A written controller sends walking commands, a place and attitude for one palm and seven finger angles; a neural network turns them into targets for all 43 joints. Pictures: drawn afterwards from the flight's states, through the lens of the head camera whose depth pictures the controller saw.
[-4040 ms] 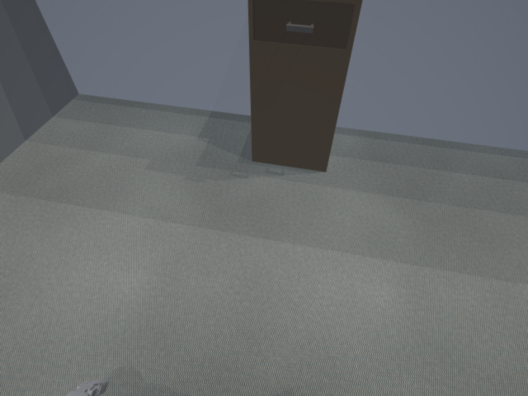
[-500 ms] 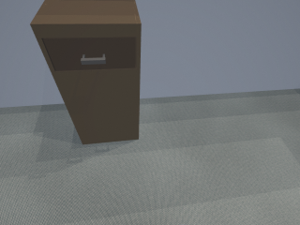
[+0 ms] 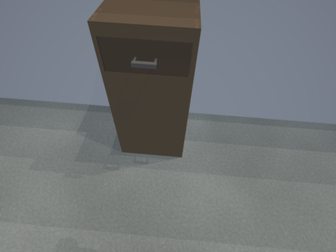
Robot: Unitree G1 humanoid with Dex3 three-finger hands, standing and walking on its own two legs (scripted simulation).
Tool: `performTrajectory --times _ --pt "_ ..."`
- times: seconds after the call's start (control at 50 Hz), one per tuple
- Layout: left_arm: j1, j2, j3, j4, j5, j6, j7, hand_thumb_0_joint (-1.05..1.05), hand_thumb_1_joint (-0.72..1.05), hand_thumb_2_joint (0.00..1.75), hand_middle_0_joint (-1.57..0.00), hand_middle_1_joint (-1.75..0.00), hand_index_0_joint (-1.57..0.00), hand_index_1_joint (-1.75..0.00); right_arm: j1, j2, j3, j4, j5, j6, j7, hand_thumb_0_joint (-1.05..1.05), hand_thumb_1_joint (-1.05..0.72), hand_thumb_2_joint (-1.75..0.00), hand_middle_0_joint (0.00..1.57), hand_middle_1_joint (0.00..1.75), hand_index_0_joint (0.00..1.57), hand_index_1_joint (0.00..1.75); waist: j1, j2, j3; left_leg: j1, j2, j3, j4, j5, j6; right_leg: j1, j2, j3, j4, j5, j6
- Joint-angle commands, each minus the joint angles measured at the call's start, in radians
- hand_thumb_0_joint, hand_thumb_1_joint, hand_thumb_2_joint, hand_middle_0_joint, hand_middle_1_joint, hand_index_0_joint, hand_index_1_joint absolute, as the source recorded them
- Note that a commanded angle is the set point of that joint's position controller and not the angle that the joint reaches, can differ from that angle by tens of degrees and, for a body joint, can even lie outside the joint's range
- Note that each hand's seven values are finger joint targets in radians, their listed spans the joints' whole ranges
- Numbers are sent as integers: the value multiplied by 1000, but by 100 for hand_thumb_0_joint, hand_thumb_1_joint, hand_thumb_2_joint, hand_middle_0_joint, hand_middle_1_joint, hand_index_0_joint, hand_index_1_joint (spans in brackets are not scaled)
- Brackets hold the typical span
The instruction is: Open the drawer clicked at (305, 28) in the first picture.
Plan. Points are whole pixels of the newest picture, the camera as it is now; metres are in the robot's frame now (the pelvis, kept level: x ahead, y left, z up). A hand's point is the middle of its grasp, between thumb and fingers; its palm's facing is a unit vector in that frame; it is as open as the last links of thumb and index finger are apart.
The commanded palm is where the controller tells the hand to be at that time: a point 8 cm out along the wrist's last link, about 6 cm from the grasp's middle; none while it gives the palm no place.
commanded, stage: take the last steps up to it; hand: left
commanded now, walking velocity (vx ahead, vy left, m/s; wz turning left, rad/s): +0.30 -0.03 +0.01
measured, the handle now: (144, 62) +0.81 +0.17 +0.00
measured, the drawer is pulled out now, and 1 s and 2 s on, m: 0.00 0.00 0.00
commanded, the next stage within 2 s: come to a stop and stand still in 0.78 s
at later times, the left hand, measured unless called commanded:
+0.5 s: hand (115, 245) +0.17 +0.16 -0.18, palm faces +0.08 -0.98 -0.19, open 7.3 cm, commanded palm none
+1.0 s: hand (116, 199) +0.29 +0.19 -0.17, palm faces +0.06 -0.98 -0.16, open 7.3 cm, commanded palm none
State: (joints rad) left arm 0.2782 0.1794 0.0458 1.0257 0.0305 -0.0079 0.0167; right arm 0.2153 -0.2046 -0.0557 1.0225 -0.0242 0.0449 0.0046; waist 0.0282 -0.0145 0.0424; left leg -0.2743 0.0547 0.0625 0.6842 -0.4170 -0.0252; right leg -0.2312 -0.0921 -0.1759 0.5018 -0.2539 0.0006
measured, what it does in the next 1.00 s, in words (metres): walks ahead: left foot, then right foot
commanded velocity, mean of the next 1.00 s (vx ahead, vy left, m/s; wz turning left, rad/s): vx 0.17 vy -0.04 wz -0.01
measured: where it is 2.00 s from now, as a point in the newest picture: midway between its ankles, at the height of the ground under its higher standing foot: (168, 243)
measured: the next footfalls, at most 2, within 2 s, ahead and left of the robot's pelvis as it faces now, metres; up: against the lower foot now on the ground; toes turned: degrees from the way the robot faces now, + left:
left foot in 0.04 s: +0.02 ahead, +0.13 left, +0.00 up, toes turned +5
right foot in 0.40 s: +0.19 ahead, -0.13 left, +0.00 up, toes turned -9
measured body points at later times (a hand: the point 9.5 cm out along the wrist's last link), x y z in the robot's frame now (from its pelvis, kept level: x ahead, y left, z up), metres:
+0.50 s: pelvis +0.12 -0.02 -0.01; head +0.14 -0.02 +0.44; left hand +0.16 +0.21 -0.16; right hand +0.07 -0.24 -0.17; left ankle +0.02 +0.10 -0.67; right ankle +0.15 -0.12 -0.74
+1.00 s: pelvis +0.27 +0.01 +0.01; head +0.29 +0.03 +0.46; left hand +0.29 +0.24 -0.16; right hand +0.28 -0.21 -0.14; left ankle +0.26 +0.11 -0.74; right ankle +0.29 -0.13 -0.69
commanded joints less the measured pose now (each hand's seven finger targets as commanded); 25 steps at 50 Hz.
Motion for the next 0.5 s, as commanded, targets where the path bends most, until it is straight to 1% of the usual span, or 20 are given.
performTrajectory --times 0.0,0.02,0.04,0.06,0.08,0.1,0.12,0.16,0.2,0.26,0.3,0.32,0.34,0.36,0.38,0.4,0.42,0.44,0.46,0.48 --pt "16 111 20 -30 -17 -2 -8 0 90 90 -20 -30 -20 -30 162 -87 -7 4 -1 -60 -10 0 -90 -90 20 30 20 30 -65 82 -43 299 93 -105 -361 19 51 -220 -75 115 -25 -277 -20" --pt "-13 58 6 -55 -15 -3 -16 0 90 90 -20 -30 -20 -30 219 -171 -22 14 -8 -61 -15 0 -90 -90 20 30 20 30 -96 300 0 300 281 -357 -484 -140 131 -353 22 4 189 -271 22" --pt "-87 73 6 -87 -3 -4 -19 0 90 90 -20 -30 -20 -30 222 -200 -31 10 -8 -57 -16 0 -90 -90 20 30 20 30 -117 308 61 215 353 -468 -560 -271 197 -410 20 51 338 -297 14" --pt "-125 78 13 -85 4 -1 -22 0 90 90 -20 -30 -20 -30 212 -173 -26 15 -11 -63 -23 0 -90 -90 20 30 20 30 -118 294 115 175 338 -455 -584 -262 208 -449 2 101 456 -258 9" --pt "-117 85 17 -70 2 -5 -31 0 90 90 -20 -30 -20 -30 179 -138 -16 12 -6 -70 -28 0 -90 -90 20 30 20 30 -96 230 137 160 301 -392 -572 -175 198 -459 -15 133 504 -186 6" --pt "-91 77 17 -52 0 -9 -38 0 90 90 -20 -30 -20 -30 149 -119 -8 8 -4 -79 -30 0 -90 -90 20 30 20 30 -73 198 134 158 271 -314 -558 -62 184 -437 -27 136 514 -137 10" --pt "-52 68 14 -34 -1 -10 -42 0 90 90 -20 -30 -20 -30 126 -113 -5 5 -3 -86 -31 0 -90 -90 20 30 20 30 -51 177 98 192 245 -246 -534 68 178 -417 -29 128 501 -104 19" --pt "-34 55 10 -18 -4 -10 -43 0 90 90 -20 -30 -20 -30 138 -107 -7 16 0 -97 -33 0 -90 -90 20 30 20 30 -45 151 64 212 222 -170 -505 241 177 -368 -25 108 448 -75 31" --pt "-58 44 7 -22 -6 -10 -43 0 90 90 -20 -30 -20 -30 168 -104 -10 33 -1 -99 -34 0 -90 -90 20 30 20 30 -55 150 56 218 217 -132 -485 313 179 -329 -20 89 354 -70 34" --pt "-96 31 7 -34 -8 -15 -43 0 90 90 -20 -30 -20 -30 187 -106 -17 55 -5 -96 -32 0 -90 -90 20 30 20 30 -64 152 69 197 224 -116 -457 332 173 -261 -1 58 220 -66 29" --pt "-73 33 14 -24 -8 -22 -43 0 90 90 -20 -30 -20 -30 172 -106 -20 64 -6 -93 -31 0 -90 -90 20 30 20 30 -47 153 67 155 224 -105 -406 322 157 -157 19 39 128 -29 18" --pt "-19 39 18 -5 -6 -27 -42 0 90 90 -20 -30 -20 -30 163 -102 -18 66 -5 -91 -31 0 -90 -90 20 30 20 30 -19 126 45 127 204 -88 -346 314 139 -60 40 21 59 21 11" --pt "70 70 27 25 -5 -34 -39 0 90 90 -20 -30 -20 -30 159 -90 -18 69 0 -92 -29 0 -90 -90 20 30 20 30 23 59 5 67 163 -55 -228 325 114 93 51 30 -9 51 -4" --pt "198 129 41 65 2 -46 -31 0 90 90 -20 -30 -20 -30 159 -57 -11 63 10 -99 -23 0 -90 -90 20 30 20 30 82 -66 -62 -76 94 26 -4 259 76 297 -70 181 -62 -16 -48" --pt "304 229 63 90 0 -52 -18 0 90 90 -20 -30 -20 -30 164 9 4 29 18 -105 -15 0 -90 -90 20 30 20 30 104 -328 -118 -293 -23 91 291 -105 41 438 -308 533 -204 -32 -150" --pt "315 237 59 91 -15 -48 -10 0 90 90 -20 -30 -20 -30 107 -35 -2 4 17 -96 -16 0 -90 -90 20 30 20 30 113 -262 -114 -332 1 -3 463 -192 53 360 -356 633 -287 -161 -208" --pt "232 207 54 75 -12 -46 -6 0 90 90 -20 -30 -20 -30 39 -25 -11 -4 14 -93 -10 0 -90 -90 20 30 20 30 95 -223 -32 -379 37 -46 552 -106 59 236 -339 620 -329 -295 -206" --pt "155 159 45 54 -11 -43 2 0 90 90 -20 -30 -20 -30 25 -31 -13 -5 8 -89 -6 0 -90 -90 20 30 20 30 59 -143 26 -380 81 -59 559 -34 59 146 -327 545 -334 -326 -196" --pt "90 125 32 35 -5 -45 7 0 90 90 -20 -30 -20 -30 34 -17 -13 2 1 -83 0 0 -90 -90 20 30 20 30 23 -90 51 -332 100 -53 519 16 47 51 -290 439 -329 -240 -170" --pt "57 96 22 24 -2 -51 9 0 90 90 -20 -30 -20 -30 67 3 -10 17 -1 -74 1 0 -90 -90 20 30 20 30 -8 -65 48 -274 102 -37 468 52 35 -11 -258 343 -332 -153 -149"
